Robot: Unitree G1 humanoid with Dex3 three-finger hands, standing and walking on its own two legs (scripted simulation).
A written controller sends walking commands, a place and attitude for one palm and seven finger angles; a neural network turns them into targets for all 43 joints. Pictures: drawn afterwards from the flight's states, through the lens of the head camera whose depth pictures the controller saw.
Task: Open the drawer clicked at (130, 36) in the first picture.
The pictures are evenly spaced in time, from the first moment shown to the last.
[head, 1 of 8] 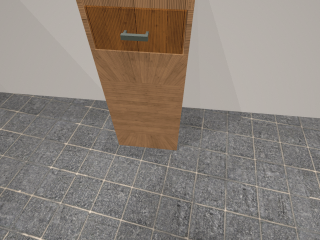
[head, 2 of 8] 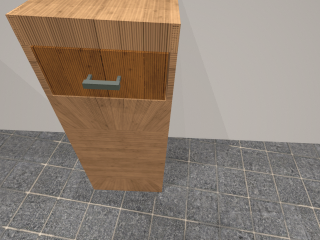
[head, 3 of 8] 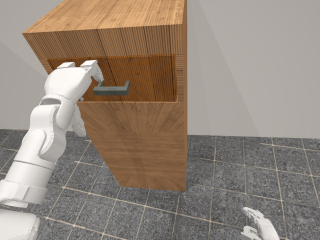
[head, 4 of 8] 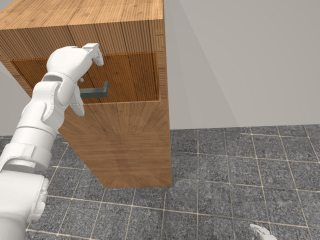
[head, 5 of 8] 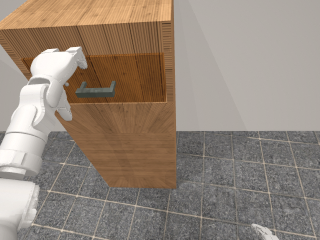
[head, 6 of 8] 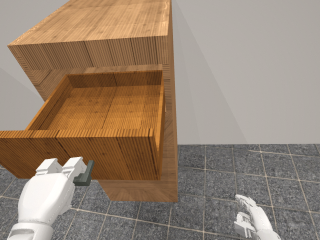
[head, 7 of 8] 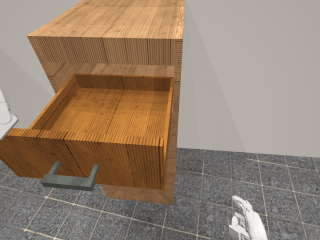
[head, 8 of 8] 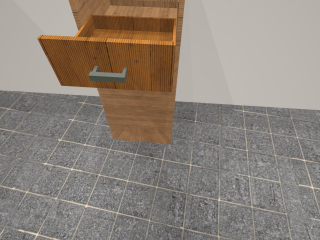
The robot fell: no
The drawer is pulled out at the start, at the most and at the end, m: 0.00 0.30 0.29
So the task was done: yes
